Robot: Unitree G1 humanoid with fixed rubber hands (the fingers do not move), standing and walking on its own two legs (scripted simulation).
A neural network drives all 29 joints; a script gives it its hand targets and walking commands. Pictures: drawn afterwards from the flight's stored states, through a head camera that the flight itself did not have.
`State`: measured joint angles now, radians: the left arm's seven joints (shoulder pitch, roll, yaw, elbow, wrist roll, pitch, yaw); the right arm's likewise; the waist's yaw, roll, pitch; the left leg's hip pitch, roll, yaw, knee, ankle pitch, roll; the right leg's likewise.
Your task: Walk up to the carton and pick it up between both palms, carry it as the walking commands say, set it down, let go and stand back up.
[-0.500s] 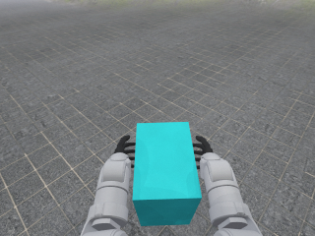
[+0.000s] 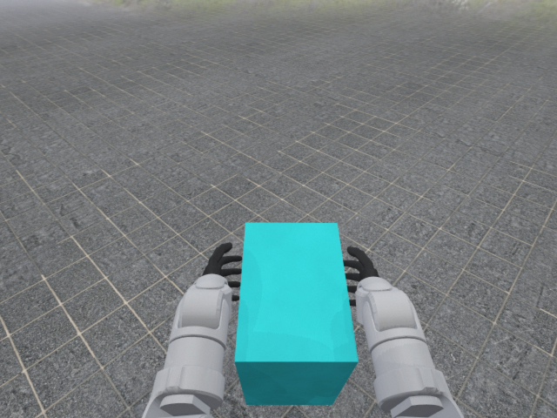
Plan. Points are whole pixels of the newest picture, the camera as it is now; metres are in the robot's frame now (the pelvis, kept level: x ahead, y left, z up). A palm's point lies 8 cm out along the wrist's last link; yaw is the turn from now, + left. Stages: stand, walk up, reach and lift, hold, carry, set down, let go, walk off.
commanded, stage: hold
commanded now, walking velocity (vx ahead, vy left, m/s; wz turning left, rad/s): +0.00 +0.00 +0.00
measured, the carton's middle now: (290, 316) +0.30 +0.00 -0.02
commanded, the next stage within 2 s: carry in 0.26 s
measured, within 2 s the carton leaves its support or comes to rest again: neither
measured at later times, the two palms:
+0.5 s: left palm (192, 284) +0.30 +0.15 +0.07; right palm (345, 275) +0.32 -0.09 +0.06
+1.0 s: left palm (91, 326) +0.23 +0.26 +0.08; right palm (262, 267) +0.32 +0.04 +0.08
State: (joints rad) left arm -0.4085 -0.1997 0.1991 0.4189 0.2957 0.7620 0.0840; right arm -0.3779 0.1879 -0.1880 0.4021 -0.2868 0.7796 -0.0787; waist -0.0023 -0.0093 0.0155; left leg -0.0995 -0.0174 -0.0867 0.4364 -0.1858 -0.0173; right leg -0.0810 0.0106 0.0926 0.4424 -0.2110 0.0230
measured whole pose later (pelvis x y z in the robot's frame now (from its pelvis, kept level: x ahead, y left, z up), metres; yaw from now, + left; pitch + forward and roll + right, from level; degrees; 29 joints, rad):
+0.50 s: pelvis -0.01 +0.00 -0.02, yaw +7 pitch +2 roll -1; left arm -0.44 -0.21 0.17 0.16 0.20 0.85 0.16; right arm -0.41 0.20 -0.20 0.14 -0.17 0.88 -0.14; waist -0.02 -0.01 -0.08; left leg -0.48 -0.04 -0.06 0.68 -0.24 0.01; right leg -0.42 -0.04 -0.02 0.69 -0.31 0.03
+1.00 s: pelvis -0.04 +0.02 -0.02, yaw +25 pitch +5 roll +1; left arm -0.51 -0.23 0.24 0.01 0.08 0.96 0.25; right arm -0.51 0.21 -0.23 0.02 -0.04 1.00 -0.25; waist -0.04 -0.03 -0.05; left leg -0.46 0.00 0.11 0.62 -0.22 0.00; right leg -0.43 -0.18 -0.17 0.76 -0.40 0.07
